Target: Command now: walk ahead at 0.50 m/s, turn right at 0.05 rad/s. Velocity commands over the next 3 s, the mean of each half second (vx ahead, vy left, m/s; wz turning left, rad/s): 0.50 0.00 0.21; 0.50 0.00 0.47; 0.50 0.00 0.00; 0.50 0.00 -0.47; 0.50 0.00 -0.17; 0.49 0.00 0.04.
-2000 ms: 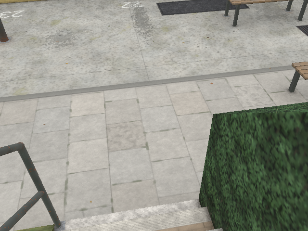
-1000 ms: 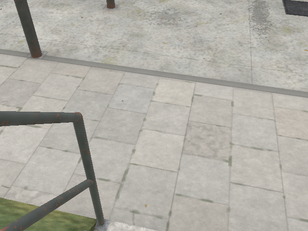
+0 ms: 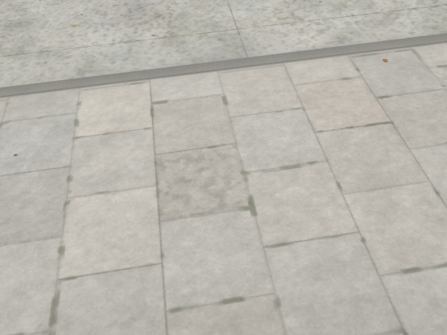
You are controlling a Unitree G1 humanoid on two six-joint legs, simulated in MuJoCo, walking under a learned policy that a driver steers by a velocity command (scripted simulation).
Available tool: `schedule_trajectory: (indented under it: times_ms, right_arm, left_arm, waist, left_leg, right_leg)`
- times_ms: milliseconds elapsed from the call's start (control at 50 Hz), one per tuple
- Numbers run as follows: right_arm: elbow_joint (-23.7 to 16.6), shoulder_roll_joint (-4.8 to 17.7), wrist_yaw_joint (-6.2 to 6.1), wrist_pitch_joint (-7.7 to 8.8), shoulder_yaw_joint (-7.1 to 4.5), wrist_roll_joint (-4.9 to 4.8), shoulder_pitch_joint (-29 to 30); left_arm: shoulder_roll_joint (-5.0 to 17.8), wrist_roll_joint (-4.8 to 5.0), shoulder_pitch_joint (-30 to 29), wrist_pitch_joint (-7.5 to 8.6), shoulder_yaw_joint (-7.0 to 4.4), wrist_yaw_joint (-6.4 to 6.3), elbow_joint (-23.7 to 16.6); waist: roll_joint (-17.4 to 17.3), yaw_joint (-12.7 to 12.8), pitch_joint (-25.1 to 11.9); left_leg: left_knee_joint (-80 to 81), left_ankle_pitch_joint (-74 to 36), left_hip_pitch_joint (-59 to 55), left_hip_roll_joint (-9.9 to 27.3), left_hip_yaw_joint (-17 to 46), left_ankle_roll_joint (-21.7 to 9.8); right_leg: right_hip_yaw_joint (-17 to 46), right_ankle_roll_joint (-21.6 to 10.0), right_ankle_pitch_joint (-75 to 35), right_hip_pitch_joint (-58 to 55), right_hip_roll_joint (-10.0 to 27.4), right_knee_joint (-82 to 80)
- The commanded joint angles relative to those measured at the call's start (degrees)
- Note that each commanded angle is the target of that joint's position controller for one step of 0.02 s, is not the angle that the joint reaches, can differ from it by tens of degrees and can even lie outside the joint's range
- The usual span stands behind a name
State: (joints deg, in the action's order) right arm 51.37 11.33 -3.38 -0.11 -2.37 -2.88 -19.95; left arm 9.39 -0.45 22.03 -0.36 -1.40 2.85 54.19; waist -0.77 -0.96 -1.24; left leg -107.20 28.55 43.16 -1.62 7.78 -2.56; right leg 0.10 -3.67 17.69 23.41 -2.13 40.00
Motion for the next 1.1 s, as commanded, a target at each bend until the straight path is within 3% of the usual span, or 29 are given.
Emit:
schedule_trajectory:
  times_ms: [20,60,100,160,220,320,360,380,400,420,440,460,480,500,520,540,580,620,680,720,780,800,820,840,860,880,940,1000,1100]
  right_arm:
    - [-4.92,3.12,-0.06,-0.91,-0.92,1.19,-2.81]
    - [-6.1,0.32,0.9,-0.54,-0.93,3.47,-1.9]
    - [-6.8,2.89,1.99,0.42,-1.51,2.44,-1.74]
    - [-10.47,4.32,3.24,0.95,-1.71,3.88,8.67]
    - [-10.62,3.09,5.16,1.0,-1.38,3.59,10.49]
    - [-11.69,3.49,7.04,1.05,-0.99,2.03,14.35]
    - [-9.96,5.88,8.36,1.36,-2.21,1.59,10.73]
    - [-6.42,7.75,8.4,1.41,-3.42,0.33,1.82]
    - [-1.1,10.21,8.32,2.4,-4.38,1.74,-9.54]
    - [6.21,11.42,8.18,2.92,-5.42,2.39,-33.17]
    - [8.58,7.97,8.28,3.31,-3.61,0.65,-34.95]
    - [5.76,8.13,7.5,3.28,-2.56,0.88,-23.45]
    - [1.53,5.95,6.06,3.58,-1.58,3.12,-15.63]
    - [2.58,7.33,5.39,3.94,-1.61,2.68,-17.56]
    - [1.75,6.08,3.71,5.97,-0.78,1.14,-15.39]
    - [-2.49,6.94,1.35,6.06,-0.69,2.73,-1.95]
    - [-1.46,2.78,-2.11,5.47,-0.11,4.14,0.56]
    - [-2.51,5.82,-3.34,4.41,-0.95,0.56,2.76]
    - [-0.85,-0.86,-2.92,2.66,0.54,-0.33,-7.8]
    - [-0.73,1.48,-2.01,0.49,-0.38,-0.44,-11.63]
    - [-0.36,-3.25,3.37,3.08,0.9,0.65,-15.31]
    - [-4.0,-1.2,3.71,5.18,1.54,-0.92,-14.22]
    - [-6.29,1.5,3.58,5.91,1.83,-1.12,-9.91]
    - [-7.47,3.74,2.7,5.85,1.14,-1.44,-2.0]
    - [-6.78,5.17,1.44,4.28,0.69,-1.09,4.2]
    - [-8.7,3.75,1.21,2.3,0.36,-0.67,9.39]
    - [-11.09,-0.22,2.24,3.76,0.3,3.34,10.83]
    - [-13.54,-2.07,3.82,3.59,0.98,2.53,17.82]
    - [-17.55,0.77,5.6,3.75,0.84,2.4,25.03]
  left_arm:
    - [1.5,-2.14,-2.83,2.88,1.4,-1.75,-3.25]
    - [2.75,-1.33,0.06,3.15,1.7,-4.0,-0.49]
    - [8.0,-0.51,2.93,3.98,0.15,-4.26,0.07]
    - [4.72,1.91,6.44,4.54,0.76,-6.45,1.58]
    - [5.43,0.71,6.07,4.52,0.88,-6.84,2.07]
    - [5.82,0.47,12.78,3.57,-0.91,-5.66,2.69]
    - [7.89,0.32,14.56,4.12,-2.02,-4.3,3.36]
    - [9.6,1.09,7.36,4.18,-2.81,-4.12,3.22]
    - [7.72,1.37,3.25,5.04,-2.38,-3.15,1.9]
    - [10.56,1.06,-12.24,6.28,-3.18,-2.77,-1.02]
    - [4.79,-1.06,-10.17,7.64,-2.42,-3.17,-4.64]
    - [5.18,1.74,-8.15,8.84,-1.69,-3.28,-10.92]
    - [7.83,4.62,-15.9,8.67,-1.5,-3.65,-13.19]
    - [8.16,2.67,-25.4,8.1,-1.44,-5.43,-12.49]
    - [5.21,1.48,-19.77,9.05,-1.03,-5.75,-13.06]
    - [5.9,0.1,-19.92,9.2,-1.26,-5.3,-15.27]
    - [4.32,-0.62,-7.15,10.34,-2.33,-2.37,-9.14]
    - [1.98,-0.53,-7.11,6.88,-1.49,-1.39,-12.21]
    - [3.99,2.25,-16.41,3.32,-1.67,-2.81,-19.05]
    - [5.45,2.9,-7.25,4.43,-2.99,-1.83,-15.2]
    - [7.58,-0.66,17.26,4.85,-3.18,-0.44,-6.46]
    - [12.03,1.78,17.08,5.3,-4.95,-0.47,-5.14]
    - [15.73,2.23,15.84,5.63,-6.51,-0.66,-4.42]
    - [15.71,-0.2,12.29,6.27,-7.08,-1.87,-3.93]
    - [8.73,-2.53,7.28,6.5,-4.58,-2.73,-5.1]
    - [5.38,-1.94,-3.07,6.34,-2.37,-3.81,-6.6]
    - [6.19,-1.47,-5.43,6.5,-0.83,-4.54,-4.92]
    - [8.99,2.01,-0.13,6.6,-1.51,-5.15,-1.58]
    - [11.25,2.05,6.42,4.06,-2.27,-4.52,1.0]
  waist:
    - [2.05,-4.22,4.81]
    - [6.16,-4.65,1.85]
    - [5.78,-4.72,-0.13]
    - [1.82,-1.14,4.02]
    - [4.76,0.66,4.09]
    - [3.59,7.28,7.6]
    - [5.9,6.97,5.31]
    - [9.22,1.05,3.91]
    - [3.08,-3.98,-1.21]
    - [-0.96,-20.1,-4.65]
    - [-24.42,-18.51,1.72]
    - [-30.05,-8.65,0.49]
    - [-12.31,-7.3,3.95]
    - [7.11,-10.37,10.86]
    - [8.87,-3.82,8.27]
    - [8.15,3.85,9.6]
    - [1.54,8.16,1.78]
    - [-2.07,6.99,-0.52]
    - [-1.44,-0.39,4.71]
    - [-1.51,-0.94,3.59]
    - [17.78,6.16,-6.19]
    - [24.37,5.84,-12.03]
    - [21.96,6.25,-17.07]
    - [15.43,5.69,-18.03]
    - [1.47,4.13,-9.6]
    - [-3.05,-1.03,4.4]
    - [5.44,-2.32,5.0]
    - [6.69,0.54,3.91]
    - [4.97,2.88,5.37]
  left_leg:
    - [23.72,-23.92,10.16,6.39,3.14,0.38]
    - [32.41,-29.83,4.39,7.6,0.49,3.75]
    - [36.5,-39.58,2.52,6.97,-0.14,3.27]
    - [59.05,-56.86,2.02,5.9,1.42,1.36]
    - [63.0,-67.6,-12.99,2.69,-1.49,1.2]
    - [62.56,-49.98,4.38,1.63,2.31,0.43]
    - [55.84,-37.53,10.65,1.61,3.44,-0.74]
    - [57.5,-36.39,3.15,5.16,4.36,-1.95]
    - [61.27,-35.06,-21.58,-0.13,-5.15,-3.98]
    - [70.76,-43.82,-54.96,-0.07,-10.84,-7.7]
    - [67.07,-57.23,-64.57,5.55,1.83,-14.51]
    - [78.13,-39.66,-60.79,10.09,30.11,-20.53]
    - [82.0,-21.32,-51.33,16.26,40.5,-20.96]
    - [79.78,-21.05,-40.58,12.33,32.51,-15.97]
    - [72.26,-28.38,-37.18,10.28,29.46,-14.77]
    - [74.47,-18.59,-13.81,6.0,29.2,-14.38]
    - [64.05,-11.93,4.44,-4.17,16.64,-11.74]
    - [61.81,3.29,9.78,-5.72,10.85,-8.6]
    - [48.29,9.93,-6.44,-5.87,18.18,-6.72]
    - [30.79,7.47,-18.12,-8.1,16.86,-6.05]
    - [-13.86,25.89,27.71,-11.62,8.2,-4.8]
    - [-16.58,19.51,39.64,-5.27,7.58,-4.49]
    - [-19.71,13.46,43.45,-0.56,3.79,-3.1]
    - [-6.62,0.26,39.18,3.11,8.52,-3.06]
    - [-2.62,-7.15,35.64,4.01,6.88,-1.69]
    - [16.46,-14.7,24.98,4.98,7.09,1.59]
    - [47.79,-37.97,-7.33,3.57,-1.96,4.0]
    - [62.46,-39.85,-13.15,2.05,-5.53,3.22]
    - [75.53,-23.67,-7.06,-0.95,-10.35,-2.41]
  right_leg:
    - [22.11,-7.94,-5.72,4.37,16.39,-16.06]
    - [19.64,-9.2,-22.49,5.05,14.04,-13.05]
    - [17.88,-9.6,-17.44,2.43,11.97,-12.63]
    - [11.75,-7.38,-6.12,1.0,9.17,-5.55]
    - [6.35,-6.82,1.14,9.37,7.9,-1.14]
    - [15.34,-9.13,-6.0,-11.58,13.06,16.08]
    - [22.78,-10.75,-15.77,-20.28,16.33,22.35]
    - [23.59,-10.64,-16.5,-16.13,19.43,29.45]
    - [12.87,-7.75,-30.74,-3.73,13.01,40.75]
    - [2.57,-2.97,-36.49,18.54,8.53,66.09]
    - [-3.56,2.74,23.87,46.72,-5.34,94.44]
    - [4.5,1.99,20.6,53.36,-5.09,77.42]
    - [8.71,0.34,12.88,53.39,-0.25,62.89]
    - [4.6,0.09,16.89,48.92,1.48,60.23]
    - [8.05,1.32,5.77,44.83,3.54,42.95]
    - [7.58,2.85,-2.92,28.02,3.72,24.05]
    - [2.34,4.18,-44.74,-3.72,-0.38,15.19]
    - [4.17,5.29,-62.09,-20.42,0.87,0.24]
    - [9.77,6.2,-53.62,-13.79,6.38,-22.13]
    - [10.55,3.76,-61.8,-16.09,10.91,-40.22]
    - [5.23,0.41,-80.61,-62.66,19.91,-0.21]
    - [10.29,-4.73,-71.8,-69.68,24.35,4.83]
    - [19.41,-10.74,-46.67,-66.87,28.45,-0.36]
    - [29.94,-13.7,-13.6,-54.46,35.02,-10.53]
    - [32.42,-13.5,-8.41,-38.7,33.84,-16.91]
    - [24.94,-10.42,-19.72,-14.28,28.04,-22.54]
    - [4.49,-5.25,-25.82,10.18,12.76,-25.25]
    - [4.23,-5.44,-31.17,0.07,13.45,-27.19]
    - [5.11,-4.0,-47.38,-23.57,16.39,-18.21]
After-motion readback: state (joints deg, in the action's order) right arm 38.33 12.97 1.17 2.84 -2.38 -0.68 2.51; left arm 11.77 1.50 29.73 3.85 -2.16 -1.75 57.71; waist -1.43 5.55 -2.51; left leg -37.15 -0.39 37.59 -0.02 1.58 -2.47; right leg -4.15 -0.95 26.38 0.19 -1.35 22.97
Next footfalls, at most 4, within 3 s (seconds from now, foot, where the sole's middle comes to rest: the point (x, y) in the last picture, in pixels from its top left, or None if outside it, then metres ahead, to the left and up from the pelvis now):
0.42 left None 0.27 0.18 -0.94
0.76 right None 0.60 -0.02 -1.18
1.14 left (167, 304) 0.82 0.30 -1.18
1.68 right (197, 230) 1.18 0.18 -1.18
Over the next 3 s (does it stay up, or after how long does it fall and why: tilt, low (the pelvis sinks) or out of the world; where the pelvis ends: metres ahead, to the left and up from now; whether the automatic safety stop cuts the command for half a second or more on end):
stays up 1.67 0.27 -0.39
